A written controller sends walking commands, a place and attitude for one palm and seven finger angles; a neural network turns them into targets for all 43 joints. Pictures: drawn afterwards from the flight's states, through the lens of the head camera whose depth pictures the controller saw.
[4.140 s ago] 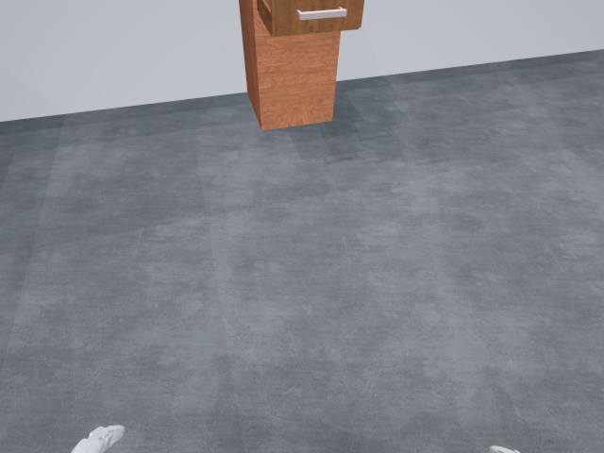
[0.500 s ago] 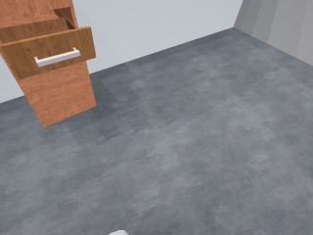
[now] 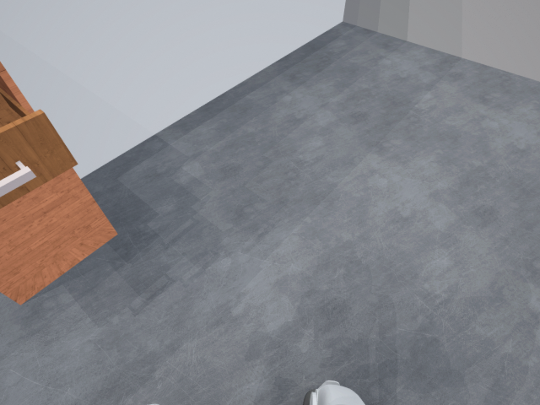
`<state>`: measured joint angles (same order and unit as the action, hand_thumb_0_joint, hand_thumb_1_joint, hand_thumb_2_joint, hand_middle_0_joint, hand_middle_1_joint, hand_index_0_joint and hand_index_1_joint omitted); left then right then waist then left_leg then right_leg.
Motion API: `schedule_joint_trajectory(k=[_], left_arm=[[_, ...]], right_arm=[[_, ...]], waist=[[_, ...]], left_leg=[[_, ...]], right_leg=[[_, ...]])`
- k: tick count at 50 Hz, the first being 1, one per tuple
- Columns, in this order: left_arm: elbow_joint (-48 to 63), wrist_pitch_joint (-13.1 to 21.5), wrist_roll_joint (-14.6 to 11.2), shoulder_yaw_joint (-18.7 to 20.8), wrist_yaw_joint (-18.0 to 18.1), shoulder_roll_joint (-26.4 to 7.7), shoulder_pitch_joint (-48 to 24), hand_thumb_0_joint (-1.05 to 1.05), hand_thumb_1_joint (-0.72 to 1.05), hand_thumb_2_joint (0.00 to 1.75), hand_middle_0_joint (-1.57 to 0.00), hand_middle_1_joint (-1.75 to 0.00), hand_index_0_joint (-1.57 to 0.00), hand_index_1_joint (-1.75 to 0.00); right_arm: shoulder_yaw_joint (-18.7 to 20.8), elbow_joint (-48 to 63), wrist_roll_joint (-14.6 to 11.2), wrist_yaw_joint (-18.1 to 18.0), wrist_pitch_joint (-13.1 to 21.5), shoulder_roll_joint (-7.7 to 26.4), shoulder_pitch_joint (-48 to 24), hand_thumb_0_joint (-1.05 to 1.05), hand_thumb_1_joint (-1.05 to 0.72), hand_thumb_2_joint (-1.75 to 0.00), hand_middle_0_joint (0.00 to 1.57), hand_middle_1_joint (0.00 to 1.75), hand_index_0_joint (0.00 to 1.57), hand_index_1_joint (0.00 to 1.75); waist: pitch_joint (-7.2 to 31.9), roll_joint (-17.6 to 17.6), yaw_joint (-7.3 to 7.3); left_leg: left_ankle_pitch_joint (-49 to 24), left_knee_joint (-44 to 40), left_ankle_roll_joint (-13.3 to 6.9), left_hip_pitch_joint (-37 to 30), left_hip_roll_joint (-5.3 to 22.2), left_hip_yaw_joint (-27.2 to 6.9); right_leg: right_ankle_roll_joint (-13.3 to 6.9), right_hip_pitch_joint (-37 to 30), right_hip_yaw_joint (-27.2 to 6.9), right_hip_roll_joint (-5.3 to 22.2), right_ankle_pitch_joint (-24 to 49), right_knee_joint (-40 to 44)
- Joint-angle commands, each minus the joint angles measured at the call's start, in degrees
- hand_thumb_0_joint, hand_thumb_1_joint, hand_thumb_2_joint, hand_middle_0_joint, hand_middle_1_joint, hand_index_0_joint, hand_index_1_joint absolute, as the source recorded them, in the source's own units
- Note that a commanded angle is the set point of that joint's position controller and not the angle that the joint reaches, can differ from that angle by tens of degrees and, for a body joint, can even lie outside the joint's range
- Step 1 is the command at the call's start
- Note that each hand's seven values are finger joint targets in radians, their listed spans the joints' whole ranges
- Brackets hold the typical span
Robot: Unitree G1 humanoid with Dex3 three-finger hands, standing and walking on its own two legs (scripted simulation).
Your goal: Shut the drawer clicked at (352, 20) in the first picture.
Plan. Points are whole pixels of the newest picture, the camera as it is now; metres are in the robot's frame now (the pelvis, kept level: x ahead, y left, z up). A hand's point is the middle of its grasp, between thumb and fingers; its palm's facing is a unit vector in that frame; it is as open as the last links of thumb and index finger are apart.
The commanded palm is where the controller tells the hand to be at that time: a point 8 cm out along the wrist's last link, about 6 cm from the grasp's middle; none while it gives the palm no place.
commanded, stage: walk to a spot facing it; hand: left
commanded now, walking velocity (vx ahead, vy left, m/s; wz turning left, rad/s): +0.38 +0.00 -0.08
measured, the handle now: out of the picture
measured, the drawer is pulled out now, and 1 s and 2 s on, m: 0.28 0.28 0.28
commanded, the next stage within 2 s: turn to face it in 0.52 s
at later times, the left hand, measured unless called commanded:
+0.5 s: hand out of the picture +0.14 +0.13 -0.16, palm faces +0.17 -0.97 -0.16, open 7.3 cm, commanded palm none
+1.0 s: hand (167, 265) +0.41 +0.23 -0.15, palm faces +0.28 -0.93 -0.23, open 7.4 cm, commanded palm none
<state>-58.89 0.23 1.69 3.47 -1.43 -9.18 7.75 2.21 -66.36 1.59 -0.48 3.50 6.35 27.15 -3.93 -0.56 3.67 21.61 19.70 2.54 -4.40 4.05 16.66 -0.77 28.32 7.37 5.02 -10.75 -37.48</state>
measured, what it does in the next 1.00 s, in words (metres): walks ahead: right foot, then left foot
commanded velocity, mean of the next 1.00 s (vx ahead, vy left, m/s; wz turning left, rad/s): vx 0.20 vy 0.00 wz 0.34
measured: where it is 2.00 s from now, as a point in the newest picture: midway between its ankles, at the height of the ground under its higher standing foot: (276, 370)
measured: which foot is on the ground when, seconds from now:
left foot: down 0.00-0.06, up 0.08-0.62, down 0.64-1.00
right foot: up 0.00-0.02, down 0.04-0.64, up 0.66-1.00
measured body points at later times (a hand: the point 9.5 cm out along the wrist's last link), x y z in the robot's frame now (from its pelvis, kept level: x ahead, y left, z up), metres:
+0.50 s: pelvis +0.20 -0.03 +0.01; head +0.21 -0.03 +0.46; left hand +0.13 +0.18 -0.15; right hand +0.31 -0.26 -0.14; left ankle +0.30 +0.14 -0.69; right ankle +0.14 -0.10 -0.73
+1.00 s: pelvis +0.33 +0.01 +0.00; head +0.35 +0.01 +0.45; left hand +0.40 +0.27 -0.13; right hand +0.43 -0.22 -0.15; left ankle +0.34 +0.12 -0.73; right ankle +0.42 -0.12 -0.70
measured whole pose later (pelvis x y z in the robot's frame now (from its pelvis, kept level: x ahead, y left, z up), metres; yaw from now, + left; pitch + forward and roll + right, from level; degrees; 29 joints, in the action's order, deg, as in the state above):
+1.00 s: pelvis +0.33 +0.01 +0.00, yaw +14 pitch -1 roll +0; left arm -53.0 -0.6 0.9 4.0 1.1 -10.7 6.4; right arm 3.7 -58.1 1.3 0.1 -1.0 11.6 12.9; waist -3.1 -0.3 1.6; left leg 12.1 28.8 -1.8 15.5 -0.5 2.3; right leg 5.0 25.0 2.4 4.7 -19.5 -45.9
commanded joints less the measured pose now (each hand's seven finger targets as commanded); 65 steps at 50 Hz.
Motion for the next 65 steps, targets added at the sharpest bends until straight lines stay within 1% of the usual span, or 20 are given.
schedule_joint_trajectory(k=[1, 2, 3, 5, 10, 26, 28, 30, 31, 32, 33, 36, 40, 51, 52, 53, 54, 55, 58, 65], left_arm=[[-2.16, 3.28, 0.46, 2.25, 0.7, -7.6, 18.13, 0.0, 0.9, 0.9, -0.2, -0.3, -0.2, -0.3], [-3.44, 3.79, 0.49, 3.99, 1.47, -14.22, 24.06, 0.0, 0.9, 0.9, -0.2, -0.3, -0.2, -0.3], [-3.6, 3.39, -1.02, 3.94, 1.87, -15.93, 24.48, 0.0, 0.9, 0.9, -0.2, -0.3, -0.2, -0.3], [-0.95, 3.24, -1.22, 2.89, 2.0, -11.54, 14.03, 0.0, 0.9, 0.9, -0.2, -0.3, -0.2, -0.3], [-0.81, 4.74, -0.51, 0.54, 2.22, -4.01, 9.91, 0.0, 0.9, 0.9, -0.2, -0.3, -0.2, -0.3], [-6.03, 5.27, -0.28, -0.44, 2.83, -5.89, 21.19, 0.0, 0.9, 0.9, -0.2, -0.3, -0.2, -0.3], [-6.43, 4.98, -0.26, -0.43, 2.89, -6.54, 21.44, 0.0, 0.9, 0.9, -0.2, -0.3, -0.2, -0.3], [-6.04, 4.88, -0.68, -0.34, 3.05, -7.46, 19.43, 0.0, 0.9, 0.9, -0.2, -0.3, -0.2, -0.3], [-5.08, 4.76, -1.27, -0.49, 2.81, -6.03, 20.03, 0.0, 0.9, 0.9, -0.2, -0.3, -0.2, -0.3], [-3.54, 4.89, -2.06, -1.45, 2.34, -2.61, 21.0, 0.0, 0.9, 0.9, -0.2, -0.3, -0.2, -0.3], [-1.74, 4.55, -1.67, -1.18, 2.79, -4.72, 16.54, 0.0, 0.9, 0.9, -0.2, -0.3, -0.2, -0.3], [-0.83, 3.18, -0.96, -0.18, 2.72, -2.7, 11.27, 0.0, 0.9, 0.9, -0.2, -0.3, -0.2, -0.3], [-0.23, 0.31, -0.74, 0.71, 2.71, -1.45, 15.44, 0.0, 0.9, 0.9, -0.2, -0.3, -0.2, -0.3], [7.89, -0.24, -1.07, 1.85, 2.84, -6.12, 8.49, 0.0, 0.9, 0.9, -0.2, -0.3, -0.2, -0.3], [7.97, 0.47, -0.73, 2.2, 3.05, -8.66, 9.84, 0.0, 0.9, 0.9, -0.2, -0.3, -0.2, -0.3], [8.69, 1.13, 0.34, 3.32, 3.69, -15.38, 10.2, 0.0, 0.9, 0.9, -0.2, -0.3, -0.2, -0.3], [9.52, 0.67, -0.19, 3.26, 3.66, -17.06, 10.7, 0.0, 0.9, 0.9, -0.2, -0.3, -0.2, -0.3], [10.73, 0.47, -0.16, 2.62, 3.64, -15.41, 7.61, 0.0, 0.9, 0.9, -0.2, -0.3, -0.2, -0.3], [12.66, 0.52, -0.61, 1.24, 3.67, -10.51, -0.42, 0.0, 0.9, 0.9, -0.2, -0.3, -0.2, -0.3], [11.17, 0.05, -0.08, 1.64, 3.63, -12.53, 5.24, 0.0, 0.9, 0.9, -0.2, -0.3, -0.2, -0.3]], right_arm=[[1.65, 2.1, -0.65, -0.19, 0.93, 9.0, -0.33, 0.0, -0.9, -0.9, 0.2, 0.3, 0.2, 0.3], [0.9, 3.76, -1.35, 0.21, 1.13, 4.98, 2.13, 0.0, -0.9, -0.9, 0.2, 0.3, 0.2, 0.3], [0.97, 5.9, -1.39, 0.27, 0.39, 6.35, -1.38, 0.0, -0.9, -0.9, 0.2, 0.3, 0.2, 0.3], [1.65, 5.44, -0.96, 0.39, 0.07, 5.26, -5.43, 0.0, -0.9, -0.9, 0.2, 0.3, 0.2, 0.3], [1.39, 3.62, 0.16, 0.52, -2.29, 2.49, -1.86, 0.0, -0.9, -0.9, 0.2, 0.3, 0.2, 0.3], [0.47, 12.65, -0.22, 2.55, -1.43, 4.43, -25.1, 0.0, -0.9, -0.9, 0.2, 0.3, 0.2, 0.3], [0.59, 11.97, -0.22, 2.12, -1.14, 5.13, -22.36, 0.0, -0.9, -0.9, 0.2, 0.3, 0.2, 0.3], [1.33, 8.08, 0.15, 1.18, -0.63, 7.62, -9.71, 0.0, -0.9, -0.9, 0.2, 0.3, 0.2, 0.3], [2.38, 6.44, 0.63, 0.51, -0.29, 12.59, -1.96, 0.0, -0.9, -0.9, 0.2, 0.3, 0.2, 0.3], [3.52, 5.39, 0.09, -0.2, -0.22, 18.1, 2.95, 0.0, -0.9, -0.9, 0.2, 0.3, 0.2, 0.3], [3.23, 5.05, -1.16, -0.62, -0.91, 18.23, 2.97, 0.0, -0.9, -0.9, 0.2, 0.3, 0.2, 0.3], [1.78, 7.6, -0.9, -1.11, 0.06, 12.32, -8.5, 0.0, -0.9, -0.9, 0.2, 0.3, 0.2, 0.3], [2.02, 9.96, -0.68, -0.74, -0.28, 10.29, -14.34, 0.0, -0.9, -0.9, 0.2, 0.3, 0.2, 0.3], [4.34, 14.47, -0.2, 0.18, -4.16, 15.65, -17.77, 0.0, -0.9, -0.9, 0.2, 0.3, 0.2, 0.3], [4.25, 14.91, -0.65, 0.46, -4.14, 13.86, -16.96, 0.0, -0.9, -0.9, 0.2, 0.3, 0.2, 0.3], [3.54, 16.01, -1.09, 0.79, -4.17, 9.16, -14.89, 0.0, -0.9, -0.9, 0.2, 0.3, 0.2, 0.3], [4.03, 17.16, -0.59, 0.59, -4.47, 11.1, -16.46, 0.0, -0.9, -0.9, 0.2, 0.3, 0.2, 0.3], [4.26, 17.09, -0.5, 0.9, -4.95, 11.39, -15.86, 0.0, -0.9, -0.9, 0.2, 0.3, 0.2, 0.3], [4.41, 14.49, -0.33, 1.74, -6.34, 11.15, -13.08, 0.0, -0.9, -0.9, 0.2, 0.3, 0.2, 0.3], [3.59, 16.43, -0.55, 2.25, -7.12, 10.44, -18.53, 0.0, -0.9, -0.9, 0.2, 0.3, 0.2, 0.3]], waist=[[8.46, 2.06, -11.2], [15.2, 17.43, -11.97], [14.04, 15.98, -11.11], [4.99, 7.96, -8.3], [1.15, 4.6, -2.04], [-3.18, 4.82, -6.8], [-0.95, 5.52, -5.44], [6.29, 4.56, 0.52], [13.29, -2.5, 3.12], [19.16, -15.33, 3.47], [18.17, -8.49, 3.3], [3.97, -3.09, -1.13], [4.74, -5.77, -5.46], [4.94, -6.43, -6.19], [6.07, -0.43, -6.8], [7.86, 18.28, -6.72], [7.68, 18.34, -7.56], [5.97, 10.9, -5.76], [2.5, 10.39, -1.81], [2.55, 11.09, -4.88]], left_leg=[[-33.23, 23.64, -4.86, 14.38, 10.05, -2.48], [0.79, 42.62, -2.15, 31.18, 1.91, -1.56], [10.81, 53.75, -2.74, 37.04, -0.43, -9.85], [-0.07, 58.38, -3.37, 39.03, 4.65, -14.89], [-9.19, 49.26, -1.65, 34.09, 6.35, -14.91], [-11.33, 19.29, -2.61, 38.44, 2.74, -9.37], [-8.52, 16.15, -3.98, 31.94, 0.1, -7.07], [-15.05, 9.05, -5.65, 13.83, -2.49, -5.9], [-29.0, 8.87, -8.71, -2.4, 6.33, -15.79], [-51.29, 7.68, -16.99, -15.14, 21.47, -35.31], [-57.65, 5.66, -19.28, -11.96, 22.85, -34.67], [-48.69, 0.46, -15.06, 9.02, 17.53, -26.34], [-42.26, -1.47, -11.8, 19.84, 11.14, -18.82], [-19.08, 5.48, -9.51, 26.31, 7.05, -29.63], [-13.54, 11.63, -6.23, 30.1, 3.08, -26.72], [4.75, 27.01, -0.92, 39.94, -5.61, -16.58], [14.34, 39.09, -0.34, 39.44, -4.92, -17.15], [10.54, 46.27, -0.55, 38.73, -3.74, -19.01], [0.7, 52.52, 0.86, 37.73, -0.77, -17.46], [2.06, 40.16, 2.29, 35.23, -0.41, -13.31]], right_leg=[[-4.14, -29.23, -2.29, -0.13, 1.33, 8.27], [-9.77, -42.57, -26.56, 16.15, 0.17, 14.06], [-12.54, -40.17, -36.57, 20.55, -0.64, 21.96], [-10.17, -24.87, -29.16, 18.24, -14.28, 25.88], [-6.03, -12.29, -10.82, 11.24, -2.94, 28.38], [-5.77, -31.21, -1.84, 12.68, 25.61, 23.66], [-5.3, -32.33, -0.14, 12.47, 37.16, 17.68], [-2.41, -28.13, 3.89, 9.72, 42.72, 1.18], [0.61, -16.01, 5.36, 5.1, 26.14, -11.98], [2.82, 0.19, 4.29, -2.52, -18.31, -30.23], [1.74, 1.93, -2.45, -1.44, -23.41, -37.13], [3.62, 3.37, -6.23, 2.89, -15.9, -35.51], [5.24, -4.74, -4.85, 1.75, -10.63, -25.71], [5.43, -18.35, -3.54, -2.42, -3.03, 7.94], [4.79, -24.81, -6.99, 1.69, 0.88, 16.11], [-0.22, -31.55, -22.52, 18.12, 7.92, 21.92], [-5.93, -24.54, -25.82, 25.69, 13.78, 21.7], [-7.17, -20.27, -20.49, 23.09, 11.01, 21.25], [-3.56, -15.29, -9.56, 15.47, 6.48, 21.06], [-5.22, -20.01, -2.89, 16.41, 7.53, 20.1]])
